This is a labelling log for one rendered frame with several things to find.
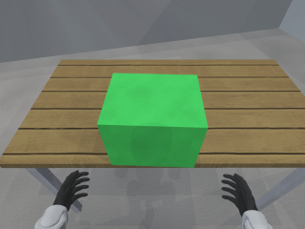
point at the table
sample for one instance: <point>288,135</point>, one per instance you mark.
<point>255,115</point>

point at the robot left forearm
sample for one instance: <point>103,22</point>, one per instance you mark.
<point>55,217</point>

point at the carton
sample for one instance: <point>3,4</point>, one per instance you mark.
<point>153,119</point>

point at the right robot hand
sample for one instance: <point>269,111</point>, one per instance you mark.
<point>244,199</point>

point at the left robot hand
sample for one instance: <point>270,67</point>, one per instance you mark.
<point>66,195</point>

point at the robot right forearm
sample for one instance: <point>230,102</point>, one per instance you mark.
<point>253,219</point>

